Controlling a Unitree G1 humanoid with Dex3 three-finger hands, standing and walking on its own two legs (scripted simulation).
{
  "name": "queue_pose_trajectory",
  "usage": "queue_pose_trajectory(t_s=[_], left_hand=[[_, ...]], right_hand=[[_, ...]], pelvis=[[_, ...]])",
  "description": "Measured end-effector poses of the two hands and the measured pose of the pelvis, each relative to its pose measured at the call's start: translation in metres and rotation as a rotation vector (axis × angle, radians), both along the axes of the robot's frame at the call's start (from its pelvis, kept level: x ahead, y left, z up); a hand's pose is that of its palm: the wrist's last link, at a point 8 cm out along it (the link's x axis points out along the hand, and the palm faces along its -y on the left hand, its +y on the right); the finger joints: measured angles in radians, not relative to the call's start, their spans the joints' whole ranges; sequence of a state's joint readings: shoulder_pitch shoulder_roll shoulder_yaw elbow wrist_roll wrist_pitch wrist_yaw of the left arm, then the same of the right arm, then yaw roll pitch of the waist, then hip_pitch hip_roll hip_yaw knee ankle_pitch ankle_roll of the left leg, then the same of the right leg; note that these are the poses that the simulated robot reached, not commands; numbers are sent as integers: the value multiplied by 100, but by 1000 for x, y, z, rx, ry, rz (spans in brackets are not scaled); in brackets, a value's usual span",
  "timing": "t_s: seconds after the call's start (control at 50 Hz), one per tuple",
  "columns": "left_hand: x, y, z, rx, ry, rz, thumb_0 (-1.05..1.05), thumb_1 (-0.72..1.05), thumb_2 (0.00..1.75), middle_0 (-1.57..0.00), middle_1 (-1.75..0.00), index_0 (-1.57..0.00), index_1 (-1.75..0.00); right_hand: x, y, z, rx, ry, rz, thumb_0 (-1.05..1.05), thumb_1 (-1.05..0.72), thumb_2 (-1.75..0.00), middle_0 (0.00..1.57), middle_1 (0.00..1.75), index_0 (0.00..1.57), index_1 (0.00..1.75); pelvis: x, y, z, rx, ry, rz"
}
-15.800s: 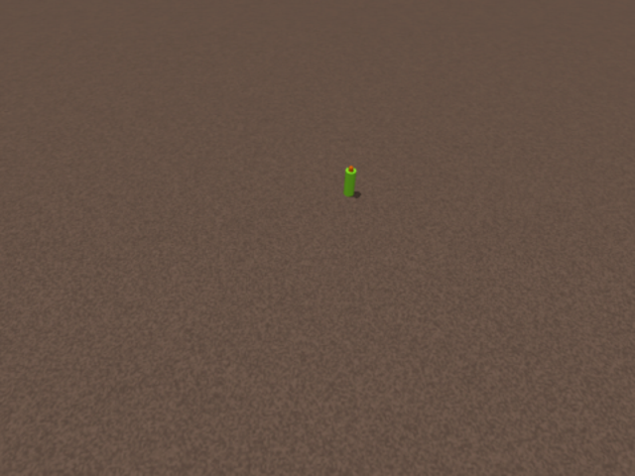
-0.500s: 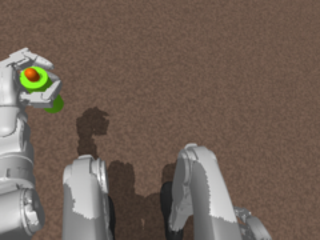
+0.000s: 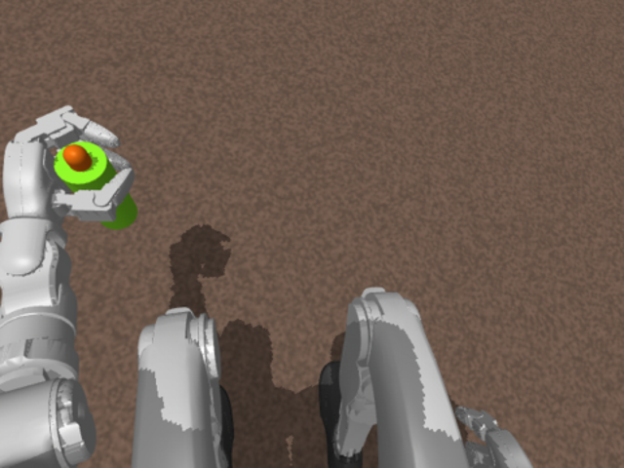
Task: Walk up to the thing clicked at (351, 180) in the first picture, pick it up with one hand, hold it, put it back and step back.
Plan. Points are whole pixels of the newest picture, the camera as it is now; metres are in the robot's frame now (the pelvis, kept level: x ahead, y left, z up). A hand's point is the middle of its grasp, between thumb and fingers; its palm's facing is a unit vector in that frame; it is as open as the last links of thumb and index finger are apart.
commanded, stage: lift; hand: left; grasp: from the side
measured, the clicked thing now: (98, 186) +0.47 +0.23 -0.06
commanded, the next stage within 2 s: hold in 1.86 s
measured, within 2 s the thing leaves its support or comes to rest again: neither
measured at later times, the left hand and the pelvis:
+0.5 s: hand (29, 146) +0.42 +0.22 +0.11, palm faces +0.08 -1.00 -0.04, open 6.7 cm; pelvis +0.01 +0.00 +0.10, yaw +2 degrees
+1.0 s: hand out of the picture +0.40 +0.21 +0.28, palm faces +0.10 -0.99 -0.03, open 6.7 cm; pelvis +0.05 +0.00 +0.25, yaw +3 degrees
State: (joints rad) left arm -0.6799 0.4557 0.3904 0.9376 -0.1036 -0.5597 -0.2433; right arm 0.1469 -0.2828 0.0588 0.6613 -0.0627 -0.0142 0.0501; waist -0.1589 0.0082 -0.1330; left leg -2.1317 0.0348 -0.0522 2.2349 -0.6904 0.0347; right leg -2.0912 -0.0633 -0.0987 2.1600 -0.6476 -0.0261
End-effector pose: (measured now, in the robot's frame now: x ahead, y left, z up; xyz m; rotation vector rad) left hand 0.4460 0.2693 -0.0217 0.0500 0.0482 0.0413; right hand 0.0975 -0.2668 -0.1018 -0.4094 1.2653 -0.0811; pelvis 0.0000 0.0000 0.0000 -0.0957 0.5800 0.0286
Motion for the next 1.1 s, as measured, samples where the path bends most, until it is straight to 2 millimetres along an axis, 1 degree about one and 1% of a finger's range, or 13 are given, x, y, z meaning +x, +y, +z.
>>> queue_pose_trajectory(t_s=[0.08, 0.16, 0.32, 0.44, 0.54, 0.66, 0.8, 0.88, 0.94, 1.02, 1.1], left_hand=[[-6, 3, 14, 1, 1, -10, 6, -5, 116, -90, -111, -96, -110], [-13, 5, 33, -6, -5, 8, 6, -5, 116, -90, -112, -96, -111], [-27, 4, 78, 1, 0, 6, 6, -6, 117, -90, -112, -96, -111], [-40, 1, 116, -14, 2, 31, 6, -6, 117, -90, -113, -96, -111], [-54, -3, 151, -4, 13, 35, 6, -6, 118, -90, -113, -96, -112], [-67, -8, 198, -9, 21, 47, 6, -6, 118, -90, -113, -96, -112], [-76, -12, 253, -15, 25, 55, 6, -6, 118, -90, -113, -96, -112], [-75, -10, 274, -23, 35, 68, 6, -6, 118, -90, -114, -96, -112], [-74, -7, 288, -17, 37, 67, 6, -6, 118, -90, -114, -96, -112], [-74, -6, 304, -21, 35, 57, 6, -6, 118, -90, -114, -96, -112], [-74, -6, 319, -22, 38, 43, 6, -6, 118, -90, -114, -96, -112]], right_hand=[[4, 0, 7, 5, -20, -11, 0, -93, -90, 21, 30, 20, 29], [10, 2, 17, 13, -41, -14, 0, -93, -90, 21, 30, 20, 29], [31, 7, 50, 31, -116, -22, 0, -92, -90, 21, 30, 20, 29], [48, 10, 82, 45, -176, -32, 1, -91, -90, 21, 30, 20, 29], [62, 14, 113, 57, -217, -43, 1, -90, -89, 21, 30, 20, 29], [77, 18, 156, 64, -267, -53, 1, -90, -89, 21, 30, 20, 30], [86, 22, 209, 70, -315, -63, 1, -90, -89, 21, 30, 20, 30], [90, 24, 234, 69, -338, -60, 1, -89, -89, 21, 30, 20, 30], [92, 24, 250, 66, -344, -56, 1, -89, -89, 21, 30, 20, 30], [92, 25, 266, 66, -337, -50, 1, -90, -89, 21, 30, 20, 30], [92, 26, 277, 70, -325, -47, 1, -90, -89, 21, 30, 20, 30]], pelvis=[[1, 0, 9, 7, 5, 3], [3, 0, 21, 11, 6, 5], [6, 0, 55, 16, -2, 10], [9, 0, 87, 20, -22, 11], [15, 0, 117, 25, -45, 14], [23, 0, 157, 28, -87, 19], [34, 1, 204, 31, -152, 27], [40, 2, 226, 35, -185, 31], [44, 2, 240, 37, -209, 34], [49, 4, 256, 40, -235, 36], [54, 5, 269, 44, -257, 36]])
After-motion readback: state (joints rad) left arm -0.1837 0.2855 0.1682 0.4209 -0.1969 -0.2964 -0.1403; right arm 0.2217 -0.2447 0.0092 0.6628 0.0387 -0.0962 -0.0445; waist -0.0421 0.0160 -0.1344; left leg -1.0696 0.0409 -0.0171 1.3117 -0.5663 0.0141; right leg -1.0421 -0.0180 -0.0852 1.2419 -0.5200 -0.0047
